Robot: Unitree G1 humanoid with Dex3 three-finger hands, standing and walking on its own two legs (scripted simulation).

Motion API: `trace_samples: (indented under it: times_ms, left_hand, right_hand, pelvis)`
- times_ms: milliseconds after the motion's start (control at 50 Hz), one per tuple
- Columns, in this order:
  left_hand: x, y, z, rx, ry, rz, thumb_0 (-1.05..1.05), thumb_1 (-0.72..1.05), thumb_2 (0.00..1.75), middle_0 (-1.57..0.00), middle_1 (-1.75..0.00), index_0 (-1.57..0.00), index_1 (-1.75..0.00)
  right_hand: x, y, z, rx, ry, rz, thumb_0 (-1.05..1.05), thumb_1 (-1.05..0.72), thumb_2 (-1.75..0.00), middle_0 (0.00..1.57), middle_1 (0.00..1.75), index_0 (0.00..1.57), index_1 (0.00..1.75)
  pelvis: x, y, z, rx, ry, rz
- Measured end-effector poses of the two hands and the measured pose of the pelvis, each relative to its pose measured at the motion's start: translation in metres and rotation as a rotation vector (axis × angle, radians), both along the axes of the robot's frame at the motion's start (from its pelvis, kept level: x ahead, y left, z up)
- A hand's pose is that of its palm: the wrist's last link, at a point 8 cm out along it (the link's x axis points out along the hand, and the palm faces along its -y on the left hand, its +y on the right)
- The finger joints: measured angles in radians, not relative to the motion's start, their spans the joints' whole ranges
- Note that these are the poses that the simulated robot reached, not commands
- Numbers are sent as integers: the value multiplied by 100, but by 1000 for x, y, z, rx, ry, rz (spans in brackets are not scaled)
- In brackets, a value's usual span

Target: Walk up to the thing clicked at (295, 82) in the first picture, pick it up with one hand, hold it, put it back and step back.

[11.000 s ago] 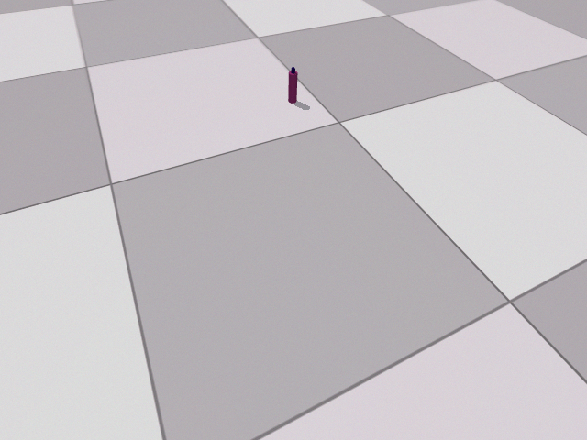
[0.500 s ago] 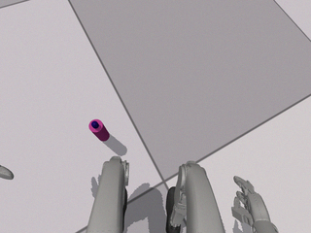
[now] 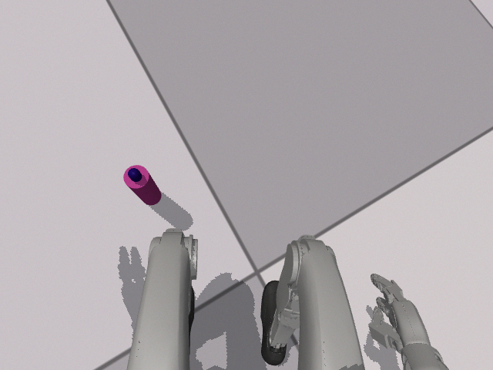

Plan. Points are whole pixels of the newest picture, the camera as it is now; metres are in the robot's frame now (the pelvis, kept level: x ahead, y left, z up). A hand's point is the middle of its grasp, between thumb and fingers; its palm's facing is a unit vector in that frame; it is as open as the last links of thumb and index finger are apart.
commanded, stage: go down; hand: left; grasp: from the side
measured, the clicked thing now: (143, 185) +0.43 +0.25 -0.34
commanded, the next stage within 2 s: approach in 0.88 s
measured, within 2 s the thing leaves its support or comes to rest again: neither
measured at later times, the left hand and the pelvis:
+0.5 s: hand out of the picture +0.33 +0.43 -0.04, palm faces +0.21 -0.97 -0.12, open 17.6 cm; pelvis -0.01 +0.00 -0.03, yaw -1 degrees
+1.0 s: hand out of the picture +0.34 +0.44 -0.05, palm faces +0.22 -0.97 -0.11, open 17.7 cm; pelvis -0.01 +0.00 -0.05, yaw -1 degrees
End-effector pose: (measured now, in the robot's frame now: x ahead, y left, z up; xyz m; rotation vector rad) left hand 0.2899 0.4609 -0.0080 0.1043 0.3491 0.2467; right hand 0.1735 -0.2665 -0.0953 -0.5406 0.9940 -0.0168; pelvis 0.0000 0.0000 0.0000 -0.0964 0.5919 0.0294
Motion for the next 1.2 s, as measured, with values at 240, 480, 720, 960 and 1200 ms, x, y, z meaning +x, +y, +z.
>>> trace_samples:
  times_ms: [240,480,720,960,1200]
  left_hand:
    - [6,5,-11,-7,-39,-13,-1,-59,5,-6,-4,-5,-6]
    - [9,12,-16,-6,-61,-14,-1,-59,6,-6,-4,-4,-6]
    - [11,17,-23,-8,-81,-16,-1,-60,7,-6,-4,-4,-6]
    - [14,23,-30,-9,-109,-18,-1,-59,7,-6,-4,-4,-6]
    - [16,23,-60,-38,-189,-1,-1,-60,4,-8,-5,-5,-8]
  right_hand:
    - [-3,0,-20,-10,2,16,1,-92,-91,20,30,21,30]
    - [-12,-1,-26,-24,13,18,1,-92,-91,20,30,21,30]
    - [-18,-2,-33,-33,28,19,1,-92,-91,20,30,21,30]
    - [-18,-2,-44,-38,46,32,1,-92,-91,20,30,21,30]
    - [-17,-2,-57,-59,52,75,1,-91,-91,20,30,21,30]
  pelvis:
    - [-5,0,-21,-5,-7,-2]
    - [-8,1,-31,-12,-11,-5]
    - [-10,3,-40,-15,-15,-5]
    - [-10,3,-50,-18,-13,-6]
    - [-13,5,-70,-24,-31,-12]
